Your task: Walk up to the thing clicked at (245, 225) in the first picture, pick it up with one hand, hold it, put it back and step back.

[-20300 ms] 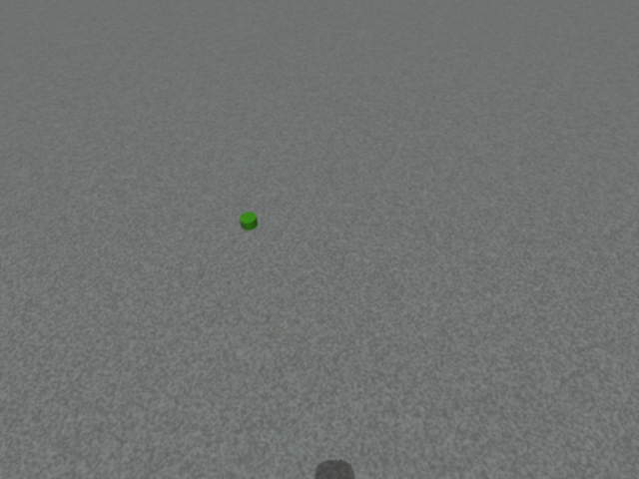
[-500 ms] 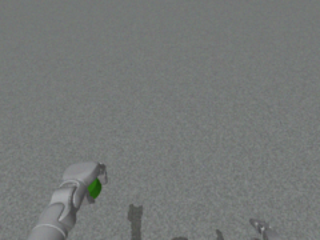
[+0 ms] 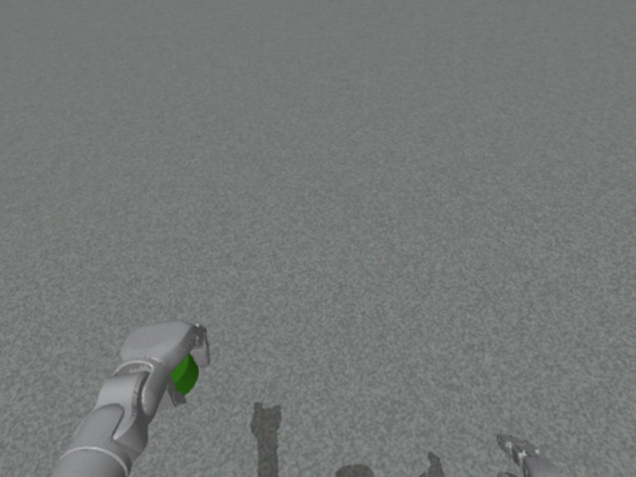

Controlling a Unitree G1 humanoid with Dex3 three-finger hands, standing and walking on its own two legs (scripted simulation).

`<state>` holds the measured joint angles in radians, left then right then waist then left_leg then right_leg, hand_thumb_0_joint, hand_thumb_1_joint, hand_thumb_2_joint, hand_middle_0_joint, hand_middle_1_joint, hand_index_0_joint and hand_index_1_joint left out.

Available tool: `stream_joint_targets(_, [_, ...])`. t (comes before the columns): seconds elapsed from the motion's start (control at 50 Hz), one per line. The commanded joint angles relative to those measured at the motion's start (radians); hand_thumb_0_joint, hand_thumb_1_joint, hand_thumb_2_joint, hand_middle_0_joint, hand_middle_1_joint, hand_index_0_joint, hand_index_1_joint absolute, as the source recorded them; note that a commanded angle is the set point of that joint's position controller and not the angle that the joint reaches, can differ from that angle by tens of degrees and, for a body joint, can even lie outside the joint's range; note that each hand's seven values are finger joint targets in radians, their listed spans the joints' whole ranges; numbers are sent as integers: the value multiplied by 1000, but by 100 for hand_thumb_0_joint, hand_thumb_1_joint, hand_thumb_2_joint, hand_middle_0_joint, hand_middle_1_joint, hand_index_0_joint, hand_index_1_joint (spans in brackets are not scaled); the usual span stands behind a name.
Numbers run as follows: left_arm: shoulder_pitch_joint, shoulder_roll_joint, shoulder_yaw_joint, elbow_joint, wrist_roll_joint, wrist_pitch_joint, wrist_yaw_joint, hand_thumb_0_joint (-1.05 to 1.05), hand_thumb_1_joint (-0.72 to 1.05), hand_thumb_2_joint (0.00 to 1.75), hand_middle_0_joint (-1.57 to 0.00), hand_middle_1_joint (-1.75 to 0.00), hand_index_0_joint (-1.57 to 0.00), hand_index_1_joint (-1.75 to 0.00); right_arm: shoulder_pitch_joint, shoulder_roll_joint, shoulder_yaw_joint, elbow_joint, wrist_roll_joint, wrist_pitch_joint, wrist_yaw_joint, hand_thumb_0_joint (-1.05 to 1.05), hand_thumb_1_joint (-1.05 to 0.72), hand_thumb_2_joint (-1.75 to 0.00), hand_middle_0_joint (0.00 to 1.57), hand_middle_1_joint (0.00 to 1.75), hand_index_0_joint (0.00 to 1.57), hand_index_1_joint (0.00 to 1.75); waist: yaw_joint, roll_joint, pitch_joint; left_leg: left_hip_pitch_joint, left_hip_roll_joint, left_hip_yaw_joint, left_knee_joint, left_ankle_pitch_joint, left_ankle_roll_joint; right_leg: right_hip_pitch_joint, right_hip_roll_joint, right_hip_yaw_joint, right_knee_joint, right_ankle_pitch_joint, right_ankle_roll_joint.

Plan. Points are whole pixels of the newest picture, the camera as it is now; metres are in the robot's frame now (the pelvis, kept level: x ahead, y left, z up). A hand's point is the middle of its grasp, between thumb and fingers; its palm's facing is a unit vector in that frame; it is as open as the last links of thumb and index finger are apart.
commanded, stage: hold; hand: left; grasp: from above
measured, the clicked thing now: (169, 370) +0.31 +0.25 -0.06
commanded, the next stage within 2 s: crouch in 0.02 s
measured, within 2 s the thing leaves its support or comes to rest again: neither
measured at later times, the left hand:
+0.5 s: hand (179, 394) +0.29 +0.24 -0.10, palm faces -0.47 -0.04 -0.88, open 7.9 cm
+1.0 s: hand (202, 415) +0.34 +0.28 -0.34, palm faces -0.43 +0.01 -0.90, open 8.2 cm
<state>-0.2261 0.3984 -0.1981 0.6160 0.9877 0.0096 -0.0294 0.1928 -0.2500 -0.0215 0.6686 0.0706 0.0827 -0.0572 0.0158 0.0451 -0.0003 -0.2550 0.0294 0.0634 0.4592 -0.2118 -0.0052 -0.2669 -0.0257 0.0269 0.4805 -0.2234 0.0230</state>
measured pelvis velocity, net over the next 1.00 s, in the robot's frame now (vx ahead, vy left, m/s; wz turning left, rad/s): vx -0.05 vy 0.01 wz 0.01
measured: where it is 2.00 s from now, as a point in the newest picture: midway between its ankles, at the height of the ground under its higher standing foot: outside the picture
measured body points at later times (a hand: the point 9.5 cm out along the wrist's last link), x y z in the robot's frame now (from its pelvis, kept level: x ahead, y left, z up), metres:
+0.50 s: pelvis +0.00 +0.00 -0.01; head +0.05 +0.00 +0.43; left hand +0.31 +0.24 -0.05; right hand +0.13 -0.26 -0.13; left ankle +0.02 +0.12 -0.74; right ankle +0.02 -0.13 -0.74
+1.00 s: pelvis -0.05 +0.01 -0.21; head +0.12 +0.03 +0.20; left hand +0.36 +0.28 -0.29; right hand +0.02 -0.27 -0.34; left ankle +0.02 +0.13 -0.74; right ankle +0.02 -0.13 -0.74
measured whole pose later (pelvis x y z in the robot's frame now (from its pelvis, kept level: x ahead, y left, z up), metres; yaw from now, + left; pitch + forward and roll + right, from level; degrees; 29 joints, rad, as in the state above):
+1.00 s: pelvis -0.05 +0.01 -0.21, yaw +0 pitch +32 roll -3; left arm -0.63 0.50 0.01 1.19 1.19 -0.12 0.37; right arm 0.22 -0.25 -0.07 0.74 -0.05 -0.01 0.00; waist -0.12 0.05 -0.20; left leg -1.61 0.04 -0.02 1.64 -0.59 0.01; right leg -1.56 -0.02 -0.01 1.60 -0.60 0.04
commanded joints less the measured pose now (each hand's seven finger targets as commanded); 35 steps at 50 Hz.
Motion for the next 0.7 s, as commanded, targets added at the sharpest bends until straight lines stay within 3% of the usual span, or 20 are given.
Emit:
stream_joint_targets(0.0, [-347, 216, 97, -199, 7, -12, 34, 0, 45, 83, -77, -92, -82, -87, -90, -128, -49, -140, -2, -42, -12, 0, -90, -90, 20, 30, 20, 30, -3, -15, -238, 130, -36, -7, -56, 131, 18, 31, 47, -22, -77, 100, -32])
stream_joint_targets(0.06, [-364, 227, 107, -208, 3, -17, 38, 0, 45, 83, -77, -92, -82, -87, -87, -128, -50, -136, -3, -44, -12, 0, -90, -90, 20, 30, 20, 30, -2, -3, -254, 142, -37, -9, -55, 144, 16, 38, 46, -22, -76, 112, -33])
stream_joint_targets(0.08, [-358, 210, 91, -192, 2, -15, 37, 0, 44, 84, -77, -90, -82, -86, -86, -126, -49, -135, -3, -45, -12, 0, -90, -90, 20, 30, 20, 30, -8, -16, -249, 141, -36, -9, -52, 145, 17, 39, 47, -23, -80, 111, -31])
stream_joint_targets(0.1, [-332, 200, 91, -176, -1, -13, 41, 0, 47, 76, -74, -98, -83, -89, -87, -126, -48, -134, -3, -45, -12, 0, -93, -91, 20, 30, 20, 30, -1, -35, -239, 133, -36, -11, -53, 145, 17, 40, 48, -26, -80, 109, -30])
stream_joint_targets(0.12, [-327, 202, 92, -182, 2, -11, 45, 0, 39, 70, -66, -96, -75, -87, -81, -129, -49, -136, -2, -45, -11, 0, -89, -90, 20, 30, 20, 30, -4, -24, -239, 131, -38, -8, -52, 149, 17, 39, 46, -23, -79, 116, -31])
stream_joint_targets(0.16, [-289, 209, 111, -142, 5, -11, 51, 0, 42, 72, -73, -88, -80, -82, -84, -128, -50, -135, -2, -43, -10, 0, -89, -90, 20, 30, 20, 30, 4, -47, -217, 115, -39, -7, -50, 146, 19, 44, 44, -26, -83, 113, -29])
stream_joint_targets(0.18, [-282, 185, 83, -149, 8, -15, 51, 0, 44, 72, -74, -90, -81, -83, -75, -129, -52, -136, -3, -42, -8, 0, -89, -90, 20, 30, 20, 30, -9, -60, -226, 116, -38, -9, -43, 159, 20, 39, 46, -27, -75, 129, -30])
stream_joint_targets(0.22, [-250, 179, 90, -110, 12, -18, 64, 0, 44, 74, -76, -88, -81, -82, -70, -129, -53, -134, -3, -37, -6, 0, -89, -90, 20, 30, 20, 30, -9, -58, -200, 103, -37, -10, -40, 163, 17, 26, 46, -29, -69, 130, -31])
stream_joint_targets(0.3, [-264, 177, 106, -49, 43, -39, 132, 0, 44, 71, -76, -84, -82, -78, -55, -127, -58, -121, -13, -28, 0, 0, -89, -89, 20, 30, 20, 30, -21, -70, -192, 64, -43, -12, -4, 157, 17, -16, 41, -30, -42, 131, -29])
stream_joint_targets(0.32, [-302, 170, 98, -52, 49, -46, 155, 0, 43, 70, -77, -83, -82, -78, -40, -133, -61, -116, -17, -26, 4, 0, -89, -90, 20, 30, 20, 30, -35, -72, -206, 49, -44, -11, 16, 154, 18, -38, 40, -28, -28, 133, -28])
stream_joint_targets(0.34, [-293, 184, 119, -13, 57, -49, 180, 0, 43, 71, -77, -82, -82, -77, -36, -132, -65, -106, -22, -24, 6, 0, -89, -90, 20, 30, 20, 30, -28, -68, -204, 31, -41, -14, 28, 143, 14, -52, 41, -32, -17, 118, -29])
stream_joint_targets(0.38, [-320, 178, 112, 51, 79, -53, 220, 0, 41, 72, -75, -84, -80, -78, -22, -134, -69, -92, -31, -21, 13, 0, -89, -90, 20, 30, 20, 30, -42, -66, -214, -6, -46, -14, 67, 114, 14, -89, 36, -28, 11, 98, -28])
stream_joint_targets(0.4, [-359, 166, 92, 62, 92, -57, 234, 0, 44, 69, -76, -83, -82, -77, -7, -139, -75, -83, -33, -20, 18, 0, -89, -90, 20, 30, 20, 30, -61, -69, -236, -21, -46, -15, 97, 120, 16, -118, 34, -24, 38, 112, -27])
stream_joint_targets(0.42, [-411, 190, 108, 67, 103, -66, 250, 0, 44, 70, -76, -84, -82, -78, 10, -144, -83, -66, -38, -22, 21, 0, -89, -89, 20, 30, 20, 30, -60, -46, -284, -43, -45, -16, 139, 137, 14, -141, 34, -23, 76, 130, -28])
stream_joint_targets(0.48, [-407, 174, 111, 162, 135, -82, 301, 0, 44, 71, -77, -83, -83, -77, 51, -150, -94, -43, -53, -27, 33, 0, -89, -90, 20, 30, 20, 30, -72, -31, -337, -146, -41, -23, 280, 146, 9, -270, 34, -23, 207, 136, -33])
stream_joint_targets(0.5, [-434, 159, 104, 187, 144, -90, 317, 0, 43, 71, -77, -83, -82, -77, 60, -150, -97, -40, -59, -30, 37, 0, -89, -89, 20, 30, 20, 30, -81, -30, -347, -197, -39, -28, 325, 131, 6, -317, 38, -28, 247, 121, -36])
stream_joint_targets(0.56, [-485, 184, 136, 244, 169, -102, 370, 0, 44, 66, -75, -83, -82, -76, 78, -157, -109, -41, -72, -38, 44, 0, -89, -89, 20, 30, 20, 30, -75, -6, -397, -336, -37, -31, 434, 63, 4, -435, 39, -29, 345, 56, -41])
stream_joint_targets(0.6, [-492, 176, 137, 328, 175, -105, 396, 0, 42, 64, -73, -84, -80, -77, 86, -166, -110, -41, -77, -48, 47, 0, -90, -89, 20, 30, 20, 30, -90, -31, -418, -440, -33, -42, 516, 32, 10, -524, 42, -38, 429, 20, -43])
stream_joint_targets(0.66, [-529, 227, 170, 354, 191, -109, 432, 0, 40, 64, -72, -82, -79, -75, 102, -176, -120, -35, -85, -62, 41, 0, -90, -89, 20, 30, 20, 30, -77, 30, -514, -518, -34, -46, 626, 5, 9, -647, 43, -48, 543, -16, -50])
stream_joint_targets(0.68, [-553, 222, 167, 353, 190, -110, 440, 0, 40, 64, -72, -82, -78, -75, 106, -175, -117, -31, -89, -67, 39, 0, -89, -89, 20, 30, 20, 30, -88, 36, -542, -558, -32, -51, 661, -3, 12, -688, 45, -50, 580, -22, -52])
